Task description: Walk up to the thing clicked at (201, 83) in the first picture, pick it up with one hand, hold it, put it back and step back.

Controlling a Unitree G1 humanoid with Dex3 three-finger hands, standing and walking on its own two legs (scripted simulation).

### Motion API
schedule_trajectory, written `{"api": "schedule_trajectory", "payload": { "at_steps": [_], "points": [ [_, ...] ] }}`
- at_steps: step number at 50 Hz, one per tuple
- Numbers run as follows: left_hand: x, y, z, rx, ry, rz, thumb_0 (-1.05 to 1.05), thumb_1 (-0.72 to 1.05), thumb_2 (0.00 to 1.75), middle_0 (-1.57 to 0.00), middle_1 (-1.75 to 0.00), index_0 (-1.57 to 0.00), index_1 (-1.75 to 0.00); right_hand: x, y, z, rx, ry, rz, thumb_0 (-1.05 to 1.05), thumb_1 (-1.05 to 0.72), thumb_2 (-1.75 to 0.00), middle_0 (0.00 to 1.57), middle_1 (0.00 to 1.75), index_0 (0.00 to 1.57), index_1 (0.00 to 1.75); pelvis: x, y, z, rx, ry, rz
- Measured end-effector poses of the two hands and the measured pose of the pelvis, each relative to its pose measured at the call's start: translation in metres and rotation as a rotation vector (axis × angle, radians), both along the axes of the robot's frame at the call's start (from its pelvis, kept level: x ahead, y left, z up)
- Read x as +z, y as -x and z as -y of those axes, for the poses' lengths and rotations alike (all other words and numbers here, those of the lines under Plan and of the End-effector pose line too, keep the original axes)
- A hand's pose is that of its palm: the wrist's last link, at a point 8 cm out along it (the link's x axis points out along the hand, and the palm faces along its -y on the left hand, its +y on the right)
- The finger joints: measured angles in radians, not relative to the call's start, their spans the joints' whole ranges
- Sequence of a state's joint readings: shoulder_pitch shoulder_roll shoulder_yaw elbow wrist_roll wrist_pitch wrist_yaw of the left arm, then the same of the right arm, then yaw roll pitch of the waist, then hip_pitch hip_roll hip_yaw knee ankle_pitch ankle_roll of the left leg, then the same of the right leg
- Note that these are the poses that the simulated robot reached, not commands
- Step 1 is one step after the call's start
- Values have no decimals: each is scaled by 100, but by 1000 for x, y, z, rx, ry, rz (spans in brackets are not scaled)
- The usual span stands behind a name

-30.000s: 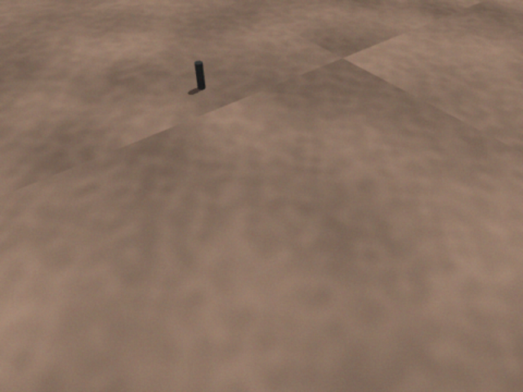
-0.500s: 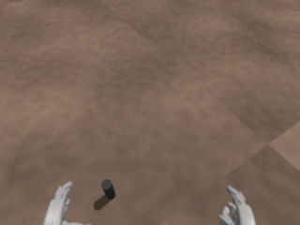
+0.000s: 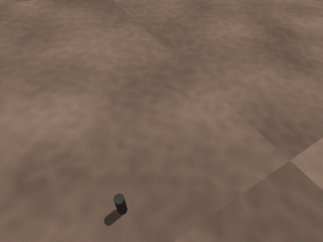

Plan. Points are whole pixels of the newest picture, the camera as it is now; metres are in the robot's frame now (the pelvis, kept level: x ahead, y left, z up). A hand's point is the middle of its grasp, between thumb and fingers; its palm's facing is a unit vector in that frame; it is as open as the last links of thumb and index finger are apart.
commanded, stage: stand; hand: left
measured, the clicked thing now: (120, 204) +0.41 +0.20 -0.66
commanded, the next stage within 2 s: step back in 1.82 s
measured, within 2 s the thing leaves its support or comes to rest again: neither
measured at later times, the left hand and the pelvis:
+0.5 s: hand out of the picture +0.03 +0.25 -0.14, palm faces -0.01 -0.94 -0.34, open 7.4 cm; pelvis -0.02 +0.00 +0.02, yaw +0 degrees
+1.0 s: hand out of the picture +0.04 +0.23 -0.14, palm faces -0.05 -0.94 -0.33, open 7.4 cm; pelvis -0.02 -0.01 +0.02, yaw -1 degrees
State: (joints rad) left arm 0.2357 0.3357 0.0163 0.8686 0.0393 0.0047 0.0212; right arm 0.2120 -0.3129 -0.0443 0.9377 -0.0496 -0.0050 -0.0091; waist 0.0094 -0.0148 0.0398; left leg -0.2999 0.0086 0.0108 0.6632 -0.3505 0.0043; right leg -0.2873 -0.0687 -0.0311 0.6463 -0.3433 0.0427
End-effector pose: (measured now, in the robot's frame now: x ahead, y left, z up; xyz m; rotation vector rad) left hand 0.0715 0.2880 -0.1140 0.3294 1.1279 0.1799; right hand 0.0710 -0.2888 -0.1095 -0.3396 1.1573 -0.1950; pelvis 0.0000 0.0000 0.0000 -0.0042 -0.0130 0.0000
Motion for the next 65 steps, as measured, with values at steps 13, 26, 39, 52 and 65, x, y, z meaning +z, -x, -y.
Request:
{"api": "schedule_trajectory", "payload": {
  "at_steps": [13,26,39,52,65],
  "points": [
    [8,28,-4,44,12,-89,1,90,90,-20,-30,-20,-30,3,18,-20,-20,-51,-52,1,-90,-90,20,30,20,30,18,9,-7,-3,-9,53],
    [15,49,-2,54,1,-112,0,90,90,-20,-30,-20,-30,4,32,-7,-35,-59,-58,1,-90,-90,20,30,20,30,22,25,0,0,-10,66],
    [12,64,6,51,5,-168,0,90,90,-20,-30,-20,-30,3,58,11,-61,-45,-128,1,-91,-90,20,30,20,30,22,28,9,-6,-6,49],
    [13,33,11,23,15,-135,0,90,90,-20,-30,-20,-30,4,50,12,-67,-45,-130,1,-91,-90,20,30,20,30,23,18,10,-14,-7,42],
    [18,4,13,10,11,-101,0,90,90,-20,-30,-20,-30,6,23,12,-65,-49,-88,1,-90,-90,20,30,20,30,25,5,12,-22,-8,35]
  ]
}}
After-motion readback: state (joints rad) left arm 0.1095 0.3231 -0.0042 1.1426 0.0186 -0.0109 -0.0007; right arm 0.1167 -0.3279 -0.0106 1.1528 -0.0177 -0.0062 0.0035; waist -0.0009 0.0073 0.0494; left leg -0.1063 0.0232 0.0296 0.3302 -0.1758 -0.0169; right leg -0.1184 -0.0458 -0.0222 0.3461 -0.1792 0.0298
